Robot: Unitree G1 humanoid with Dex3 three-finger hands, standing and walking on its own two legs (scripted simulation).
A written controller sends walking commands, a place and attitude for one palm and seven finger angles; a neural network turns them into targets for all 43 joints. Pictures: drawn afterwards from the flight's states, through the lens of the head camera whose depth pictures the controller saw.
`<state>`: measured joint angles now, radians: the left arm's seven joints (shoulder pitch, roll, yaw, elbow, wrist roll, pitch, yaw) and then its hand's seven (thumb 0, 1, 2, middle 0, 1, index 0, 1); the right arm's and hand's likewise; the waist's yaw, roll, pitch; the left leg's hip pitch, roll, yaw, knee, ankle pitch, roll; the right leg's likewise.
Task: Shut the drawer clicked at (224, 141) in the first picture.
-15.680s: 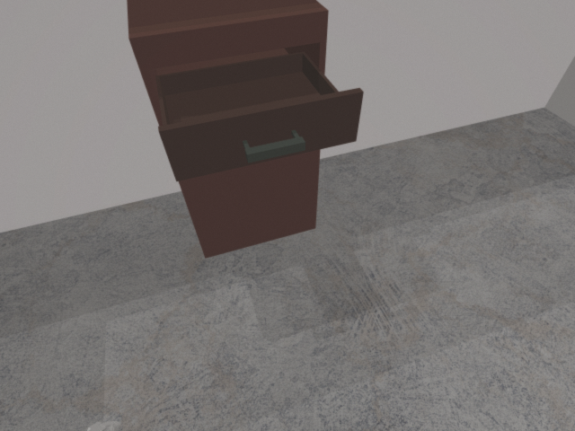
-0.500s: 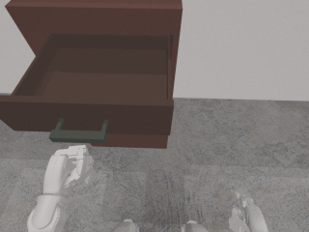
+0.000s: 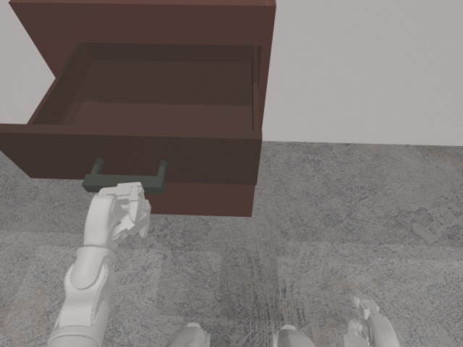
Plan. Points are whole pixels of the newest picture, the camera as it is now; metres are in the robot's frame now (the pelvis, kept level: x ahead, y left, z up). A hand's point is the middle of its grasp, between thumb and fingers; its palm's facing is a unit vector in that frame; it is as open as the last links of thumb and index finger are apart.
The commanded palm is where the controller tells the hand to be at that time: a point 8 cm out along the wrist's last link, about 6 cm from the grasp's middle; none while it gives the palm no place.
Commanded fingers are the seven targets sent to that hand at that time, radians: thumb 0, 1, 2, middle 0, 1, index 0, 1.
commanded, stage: push the drawer shut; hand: left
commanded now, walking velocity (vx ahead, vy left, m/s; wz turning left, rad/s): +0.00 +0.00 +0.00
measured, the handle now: (128, 174) +0.39 +0.21 +0.05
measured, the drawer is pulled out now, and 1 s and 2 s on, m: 0.26 0.13 0.01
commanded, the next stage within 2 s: none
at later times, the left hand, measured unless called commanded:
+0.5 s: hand (155, 179) +0.38 +0.16 +0.05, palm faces -0.01 -1.00 -0.05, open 3.1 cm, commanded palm +0.37 +0.21 +0.06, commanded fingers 0.00 0.90 0.90 -1.40 -1.60 -1.40 -1.60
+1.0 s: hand (160, 155) +0.44 +0.16 +0.05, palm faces +0.00 -1.00 -0.05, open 3.1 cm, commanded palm +0.43 +0.21 +0.06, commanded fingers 0.00 0.90 0.90 -1.40 -1.60 -1.40 -1.60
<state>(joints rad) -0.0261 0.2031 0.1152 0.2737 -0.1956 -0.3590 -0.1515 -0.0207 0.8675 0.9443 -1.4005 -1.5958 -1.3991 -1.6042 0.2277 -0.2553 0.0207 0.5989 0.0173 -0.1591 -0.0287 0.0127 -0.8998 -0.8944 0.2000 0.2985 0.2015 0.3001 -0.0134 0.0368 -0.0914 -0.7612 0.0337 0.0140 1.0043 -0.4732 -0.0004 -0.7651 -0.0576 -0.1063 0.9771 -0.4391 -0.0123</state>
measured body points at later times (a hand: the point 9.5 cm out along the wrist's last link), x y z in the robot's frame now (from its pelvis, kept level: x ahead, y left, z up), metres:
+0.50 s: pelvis +0.00 +0.00 +0.00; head +0.08 +0.00 +0.45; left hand +0.38 +0.21 +0.06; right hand +0.10 -0.25 -0.11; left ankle +0.01 +0.12 -0.68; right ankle +0.02 -0.11 -0.68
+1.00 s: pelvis +0.00 +0.00 +0.00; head +0.09 +0.00 +0.44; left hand +0.43 +0.21 +0.06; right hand +0.06 -0.26 -0.12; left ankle +0.01 +0.12 -0.68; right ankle +0.02 -0.11 -0.68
